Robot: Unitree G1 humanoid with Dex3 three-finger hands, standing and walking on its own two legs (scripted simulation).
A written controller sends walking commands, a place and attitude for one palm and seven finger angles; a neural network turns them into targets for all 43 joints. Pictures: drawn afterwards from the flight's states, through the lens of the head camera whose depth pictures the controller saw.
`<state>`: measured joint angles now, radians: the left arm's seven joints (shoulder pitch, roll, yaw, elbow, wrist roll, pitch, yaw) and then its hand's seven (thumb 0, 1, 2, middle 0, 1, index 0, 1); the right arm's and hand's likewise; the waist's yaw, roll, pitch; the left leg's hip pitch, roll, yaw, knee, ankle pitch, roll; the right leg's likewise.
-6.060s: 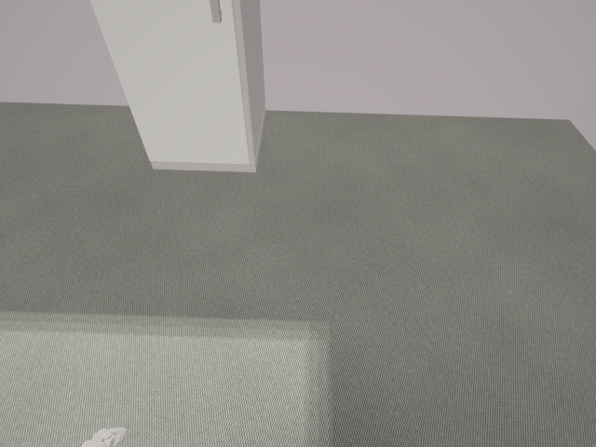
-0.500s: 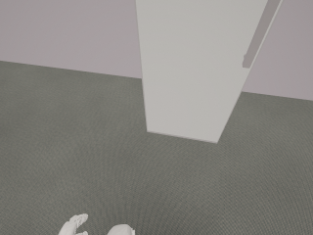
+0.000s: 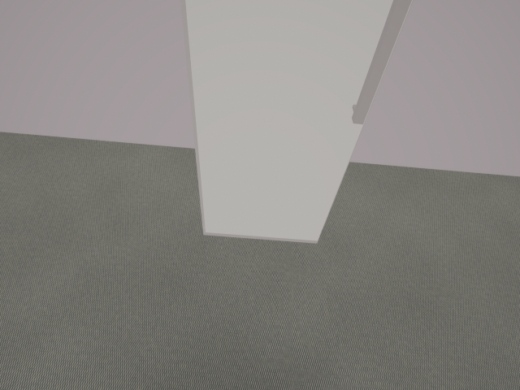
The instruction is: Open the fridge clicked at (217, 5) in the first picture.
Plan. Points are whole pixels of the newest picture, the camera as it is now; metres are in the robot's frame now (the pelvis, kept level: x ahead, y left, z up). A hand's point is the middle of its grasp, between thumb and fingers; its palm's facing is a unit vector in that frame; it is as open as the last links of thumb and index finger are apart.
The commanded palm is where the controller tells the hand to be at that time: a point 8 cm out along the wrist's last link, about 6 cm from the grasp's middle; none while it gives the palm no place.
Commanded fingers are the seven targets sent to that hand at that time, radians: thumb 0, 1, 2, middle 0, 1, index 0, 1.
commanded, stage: take the last steps up to it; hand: right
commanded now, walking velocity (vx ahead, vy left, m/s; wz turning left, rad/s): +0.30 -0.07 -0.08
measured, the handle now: (387, 29) +0.80 -0.23 +0.22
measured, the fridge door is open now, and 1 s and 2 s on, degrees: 0 0 0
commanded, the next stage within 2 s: come to a stop and stand still in 0.92 s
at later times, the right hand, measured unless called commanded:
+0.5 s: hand out of the picture +0.11 -0.26 -0.18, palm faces +0.07 +0.98 -0.17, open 7.4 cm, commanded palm none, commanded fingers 0.00 -0.90 -0.90 0.20 0.30 0.20 0.30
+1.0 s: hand (372, 316) +0.31 -0.24 -0.17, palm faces +0.05 +0.97 -0.22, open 7.2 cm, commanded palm none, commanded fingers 0.00 -0.90 -0.90 0.20 0.30 0.20 0.30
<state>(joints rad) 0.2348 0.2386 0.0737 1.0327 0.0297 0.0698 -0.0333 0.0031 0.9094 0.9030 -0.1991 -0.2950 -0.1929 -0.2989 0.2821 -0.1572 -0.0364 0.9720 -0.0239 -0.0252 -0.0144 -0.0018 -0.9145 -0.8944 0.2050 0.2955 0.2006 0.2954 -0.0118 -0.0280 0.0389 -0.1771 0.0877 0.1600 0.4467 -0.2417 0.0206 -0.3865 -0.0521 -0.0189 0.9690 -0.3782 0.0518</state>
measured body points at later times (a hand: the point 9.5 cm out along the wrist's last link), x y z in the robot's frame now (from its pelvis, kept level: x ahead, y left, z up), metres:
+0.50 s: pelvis +0.09 -0.08 +0.00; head +0.09 -0.09 +0.45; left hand +0.04 +0.14 -0.15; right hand +0.11 -0.32 -0.16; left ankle +0.16 +0.05 -0.68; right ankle +0.02 -0.16 -0.75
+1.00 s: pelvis +0.27 -0.05 -0.01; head +0.28 -0.04 +0.44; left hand +0.32 +0.19 -0.16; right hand +0.31 -0.29 -0.15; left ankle +0.27 +0.05 -0.75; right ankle +0.33 -0.19 -0.71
